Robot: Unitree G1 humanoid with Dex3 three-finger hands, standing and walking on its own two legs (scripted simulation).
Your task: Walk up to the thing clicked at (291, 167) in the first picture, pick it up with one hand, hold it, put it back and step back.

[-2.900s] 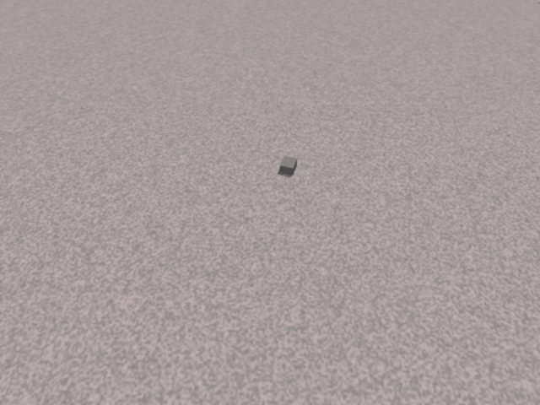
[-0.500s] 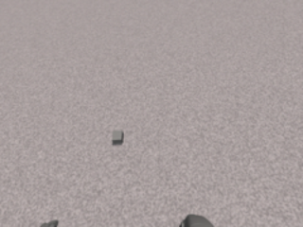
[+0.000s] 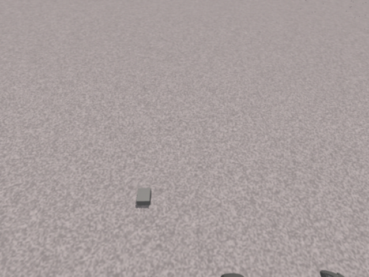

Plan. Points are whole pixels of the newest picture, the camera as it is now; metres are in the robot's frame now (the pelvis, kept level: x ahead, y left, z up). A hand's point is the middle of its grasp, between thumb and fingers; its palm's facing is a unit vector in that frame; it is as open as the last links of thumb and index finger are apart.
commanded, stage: walk up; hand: left
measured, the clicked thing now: (144, 196) +0.67 +0.21 -0.73
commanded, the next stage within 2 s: none
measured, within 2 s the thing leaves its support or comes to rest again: neither
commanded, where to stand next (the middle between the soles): +0.23 +0.01 m, yaw +0 degrees
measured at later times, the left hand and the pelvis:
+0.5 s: hand (85, 233) +0.25 +0.26 -0.12, palm faces -0.07 -0.92 -0.39, open 7.4 cm; pelvis +0.14 +0.01 +0.01, yaw -1 degrees
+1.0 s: hand (70, 247) +0.23 +0.31 -0.16, palm faces -0.05 -0.94 -0.35, open 7.4 cm; pelvis +0.17 +0.03 +0.00, yaw -2 degrees
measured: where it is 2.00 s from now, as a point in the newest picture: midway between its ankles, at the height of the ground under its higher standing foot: outside the picture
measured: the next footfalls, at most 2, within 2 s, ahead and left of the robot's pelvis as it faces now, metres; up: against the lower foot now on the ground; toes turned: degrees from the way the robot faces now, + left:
right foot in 0.38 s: +0.25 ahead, -0.10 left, +0.00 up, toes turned -4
left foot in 0.72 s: +0.28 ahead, +0.17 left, +0.00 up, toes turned +0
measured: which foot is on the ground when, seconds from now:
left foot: down 0.00-0.40, up 0.42-0.70, down 0.72-1.00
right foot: up 0.00-0.36, down 0.38-0.76, up 0.78-0.98, down 1.00-1.00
